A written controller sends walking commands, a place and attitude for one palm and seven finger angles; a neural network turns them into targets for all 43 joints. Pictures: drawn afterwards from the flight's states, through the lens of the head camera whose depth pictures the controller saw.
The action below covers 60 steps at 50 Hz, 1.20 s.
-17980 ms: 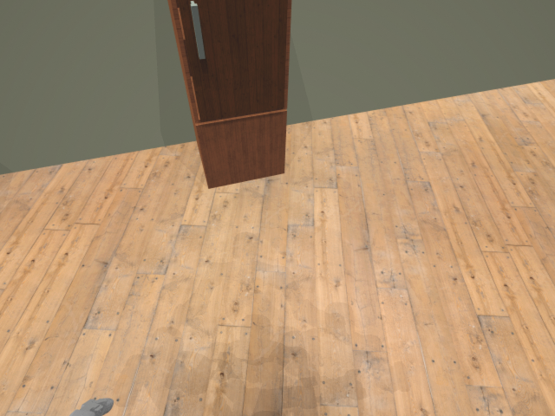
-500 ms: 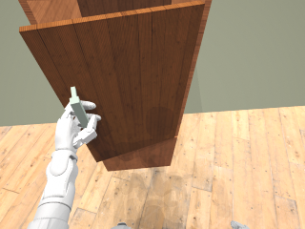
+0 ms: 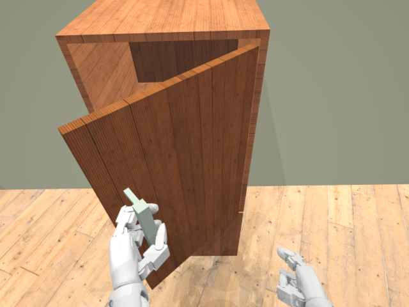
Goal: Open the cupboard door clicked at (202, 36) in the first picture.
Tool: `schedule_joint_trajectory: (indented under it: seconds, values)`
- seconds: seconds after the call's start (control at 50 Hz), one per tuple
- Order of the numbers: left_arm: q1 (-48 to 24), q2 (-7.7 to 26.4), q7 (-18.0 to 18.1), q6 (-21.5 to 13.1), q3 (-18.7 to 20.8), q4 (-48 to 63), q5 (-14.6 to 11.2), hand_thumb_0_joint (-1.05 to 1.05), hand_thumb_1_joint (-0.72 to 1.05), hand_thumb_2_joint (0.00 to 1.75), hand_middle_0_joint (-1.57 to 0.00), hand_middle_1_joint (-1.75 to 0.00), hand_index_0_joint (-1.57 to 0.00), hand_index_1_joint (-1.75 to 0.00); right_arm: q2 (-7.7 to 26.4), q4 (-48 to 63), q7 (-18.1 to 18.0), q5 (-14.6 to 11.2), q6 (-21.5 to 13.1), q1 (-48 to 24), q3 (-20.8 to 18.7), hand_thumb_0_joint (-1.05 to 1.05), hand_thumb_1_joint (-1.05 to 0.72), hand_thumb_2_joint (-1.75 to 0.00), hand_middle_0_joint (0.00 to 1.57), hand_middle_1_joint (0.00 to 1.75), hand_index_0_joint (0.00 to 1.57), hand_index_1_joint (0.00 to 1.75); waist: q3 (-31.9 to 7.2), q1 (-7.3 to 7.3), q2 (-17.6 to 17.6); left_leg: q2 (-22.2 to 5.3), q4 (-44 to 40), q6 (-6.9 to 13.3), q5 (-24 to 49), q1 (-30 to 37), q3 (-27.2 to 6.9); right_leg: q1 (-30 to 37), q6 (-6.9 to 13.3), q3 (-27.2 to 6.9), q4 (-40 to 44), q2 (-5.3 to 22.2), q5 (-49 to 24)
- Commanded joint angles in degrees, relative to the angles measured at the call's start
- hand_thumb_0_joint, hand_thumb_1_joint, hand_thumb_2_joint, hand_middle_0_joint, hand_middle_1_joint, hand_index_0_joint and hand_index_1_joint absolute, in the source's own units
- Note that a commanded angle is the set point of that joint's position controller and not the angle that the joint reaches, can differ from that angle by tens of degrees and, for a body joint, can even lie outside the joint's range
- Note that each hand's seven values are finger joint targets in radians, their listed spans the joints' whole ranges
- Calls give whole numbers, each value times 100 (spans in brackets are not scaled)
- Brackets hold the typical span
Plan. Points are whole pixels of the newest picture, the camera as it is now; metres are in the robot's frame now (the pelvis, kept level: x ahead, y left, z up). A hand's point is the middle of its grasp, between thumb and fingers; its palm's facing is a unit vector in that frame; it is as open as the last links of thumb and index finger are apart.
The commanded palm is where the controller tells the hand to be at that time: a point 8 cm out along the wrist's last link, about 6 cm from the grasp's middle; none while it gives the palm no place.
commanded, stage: open thumb and fingers to let go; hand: left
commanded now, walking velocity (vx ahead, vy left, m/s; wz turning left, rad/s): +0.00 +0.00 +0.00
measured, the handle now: (144, 224) +0.27 +0.12 +0.06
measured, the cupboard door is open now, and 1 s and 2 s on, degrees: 42 41 42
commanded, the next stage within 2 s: slide the hand sideways off the handle in 0.92 s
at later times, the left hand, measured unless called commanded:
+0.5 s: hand (165, 243) +0.23 +0.08 +0.06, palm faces +0.41 -0.91 -0.02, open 10.1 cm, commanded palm +0.18 +0.14 +0.06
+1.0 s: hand (161, 242) +0.23 +0.08 +0.06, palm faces +0.32 -0.95 +0.01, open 14.7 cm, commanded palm +0.18 +0.14 +0.06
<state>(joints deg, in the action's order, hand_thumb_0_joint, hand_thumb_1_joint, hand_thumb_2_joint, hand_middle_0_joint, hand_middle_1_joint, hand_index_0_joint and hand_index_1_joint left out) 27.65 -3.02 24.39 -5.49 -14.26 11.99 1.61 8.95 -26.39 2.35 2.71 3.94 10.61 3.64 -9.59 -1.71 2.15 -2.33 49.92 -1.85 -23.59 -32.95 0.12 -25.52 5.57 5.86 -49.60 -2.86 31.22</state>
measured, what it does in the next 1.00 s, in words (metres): stands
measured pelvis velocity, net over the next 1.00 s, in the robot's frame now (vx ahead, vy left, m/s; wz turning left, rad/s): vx -0.03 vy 0.01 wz -0.06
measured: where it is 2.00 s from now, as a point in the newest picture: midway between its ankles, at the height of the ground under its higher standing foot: outside the picture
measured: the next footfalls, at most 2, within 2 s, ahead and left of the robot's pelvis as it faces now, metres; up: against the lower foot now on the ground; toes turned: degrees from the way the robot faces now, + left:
none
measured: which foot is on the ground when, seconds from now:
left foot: down 0.00-1.00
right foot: down 0.00-1.00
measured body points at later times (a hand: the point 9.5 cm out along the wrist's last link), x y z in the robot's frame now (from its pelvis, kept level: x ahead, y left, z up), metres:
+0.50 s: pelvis -0.02 -0.03 -0.01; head -0.01 -0.08 +0.44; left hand +0.20 +0.13 +0.06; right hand +0.13 -0.27 -0.12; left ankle +0.02 +0.16 -0.69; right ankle -0.06 -0.05 -0.69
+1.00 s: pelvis -0.03 +0.01 -0.01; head -0.01 -0.02 +0.44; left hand +0.21 +0.13 +0.07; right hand +0.15 -0.22 -0.10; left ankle +0.02 +0.17 -0.69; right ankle -0.06 -0.05 -0.69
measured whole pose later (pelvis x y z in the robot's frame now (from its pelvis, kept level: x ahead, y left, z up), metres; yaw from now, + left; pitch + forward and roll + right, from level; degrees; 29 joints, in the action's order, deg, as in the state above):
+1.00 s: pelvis -0.03 +0.01 -0.01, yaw -3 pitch +9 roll +1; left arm 18.4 -4.9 27.7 -14.0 -11.7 2.5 2.4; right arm 11.5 -30.3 -0.8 3.7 0.9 10.8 0.4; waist -8.3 0.1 2.4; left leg 1.2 51.8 -2.0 -22.7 -37.9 -5.8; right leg -32.7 5.3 2.9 -54.1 -3.5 30.1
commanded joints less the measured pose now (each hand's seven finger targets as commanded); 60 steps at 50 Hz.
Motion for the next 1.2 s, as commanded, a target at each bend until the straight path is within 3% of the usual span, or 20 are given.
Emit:
schedule_joint_trajectory:
  seconds: [0.0,0.06,0.08,0.22,0.28,0.4,0.48,0.5,0.52,0.6,0.66,0.76,0.88,1.0,1.02,1.04,1.08,1.1,1.12,1.18]
  values:
    - [153,-842,348,-441,-258,1390,229,0,90,90,-40,-135,-40,-135,616,908,-28,19,-429,-559,-307,0,-90,-90,20,30,20,30,-399,109,-641,388,24,289,1666,590,-151,128,-724,-737,830,522,-4833]
    - [-507,-550,444,-617,85,978,207,0,90,90,-40,-135,-40,-135,669,763,-113,64,-520,-527,-348,0,-90,-90,20,30,20,30,-427,81,-726,422,98,268,1305,296,-217,-81,-810,-945,843,632,-4537]
    - [-1098,-387,498,-720,242,839,196,0,90,90,-40,-135,-40,-135,688,661,-156,78,-538,-487,-361,0,-90,-90,20,30,20,30,-364,-7,-874,421,139,265,1149,136,-262,-194,-835,-1060,871,672,-4255]
    - [-1159,94,320,-1112,739,538,53,0,41,69,-36,-130,-36,-130,676,469,-271,64,-504,-437,-487,0,-90,-90,20,30,20,30,-781,165,-961,454,190,246,1046,-325,-337,554,-982,-1816,997,969,-4763]
    - [-1443,155,296,-1261,861,436,-48,0,20,60,-35,-127,-35,-127,681,386,-306,45,-497,-503,-499,0,-90,-90,20,30,20,30,-613,145,-809,450,181,266,857,-359,-389,354,-954,-1847,1070,957,-4221]
    - [-1378,275,226,-1543,1144,211,-320,0,-22,42,-32,-123,-32,-123,715,337,-328,40,-567,-574,-524,0,-90,-90,20,30,20,30,-553,181,-1119,453,255,276,662,-583,-474,342,-1030,-1989,1109,969,-3938]
    - [-1410,285,247,-1635,1248,167,-394,0,-50,30,-30,-120,-30,-120,701,286,-347,46,-615,-612,-546,0,-90,-90,20,30,20,30,-658,222,-1092,461,295,270,613,-604,-470,339,-1025,-2046,1099,986,-3845]
    - [-1317,403,251,-1624,1352,87,-383,0,-50,30,-30,-120,-30,-120,718,277,-351,40,-603,-627,-549,0,-90,-90,20,30,20,30,-661,242,-1137,466,335,276,609,-652,-485,357,-1035,-2133,1112,969,-3798]
    - [-1474,242,230,-1619,1169,92,-393,0,-50,30,-30,-120,-30,-120,695,277,-354,36,-598,-672,-527,0,-90,-90,20,30,20,30,-569,199,-1040,472,323,283,563,-659,-473,278,-1027,-2119,1138,990,-3660]
    - [-1786,299,332,-1608,1164,109,-316,0,-50,30,-27,-100,-27,-100,707,279,-389,53,-619,-685,-544,0,-90,-90,20,30,20,30,-563,167,-1024,462,364,298,542,-548,-475,76,-949,-2131,1259,959,-3041]
    - [-1852,89,393,-1531,932,88,-243,0,-50,30,-24,-85,-24,-85,709,315,-396,70,-643,-625,-533,0,-90,-90,20,30,20,30,-678,130,-1079,456,272,310,673,-412,-452,79,-935,-1883,1124,927,-3362]
    - [-1586,72,445,-1323,934,101,-127,0,-50,30,-20,-60,-20,-60,693,376,-390,65,-561,-516,-522,0,-90,-90,20,30,20,30,-865,196,-931,464,155,306,979,-246,-372,255,-893,-1603,880,842,-4082]
    - [-1429,-220,587,-1143,641,257,15,0,-50,30,-15,-30,-15,-30,664,552,-353,88,-564,-498,-476,0,-90,-90,20,30,20,30,-801,206,-897,471,85,314,1021,-24,-312,1,-792,-1176,795,669,-3672]
    - [-1526,-455,773,-952,392,242,179,0,-50,30,-15,-30,-15,-30,627,627,-331,99,-623,-605,-442,0,-90,-90,20,30,20,30,-664,218,-643,455,78,320,894,130,-264,-433,-629,-838,781,473,-2577]
    - [-1395,204,-358,-1289,-621,401,644,0,-50,30,-15,-30,-15,-30,891,545,-225,-16,-632,-377,-426,0,-90,-90,20,30,20,30,-158,-291,-948,436,59,409,894,54,-240,-861,-707,-946,608,434,-2839]
    - [-1450,628,-968,-1557,-115,742,412,0,-50,30,-15,-30,-15,-30,837,659,-233,-45,-624,-320,-491,0,-90,-90,20,30,20,30,-491,-85,-731,411,103,435,942,20,-239,-642,-662,-974,509,437,-2965]
    - [-1435,719,-1818,-1813,-155,1002,99,0,-50,30,-15,-30,-15,-30,817,803,-270,-113,-676,-240,-473,0,-90,-90,20,30,20,30,-743,-77,-292,400,107,436,961,218,-211,-542,-572,-926,444,417,-2860]
    - [-1349,563,-2035,-1797,-189,1094,-175,0,-50,30,-15,-30,-15,-30,800,944,-278,-177,-713,-244,-467,0,-90,-90,20,30,20,30,-789,-23,-77,391,71,431,918,333,-188,-565,-505,-854,467,357,-2551]
    - [-1266,437,-2094,-1755,-119,982,-401,0,-50,30,-15,-30,-15,-30,768,1008,-294,-213,-753,-253,-434,0,-90,-90,20,30,20,30,-658,7,-157,384,28,409,788,319,-207,-685,-479,-732,501,294,-2188]
    - [-1245,145,-1796,-1616,-81,825,-668,0,-50,30,-15,-30,-15,-30,812,1150,-307,-245,-868,-288,-420,0,-90,-90,20,30,20,30,-396,49,-516,356,-61,380,358,203,-319,-1087,-453,-466,497,166,-1228]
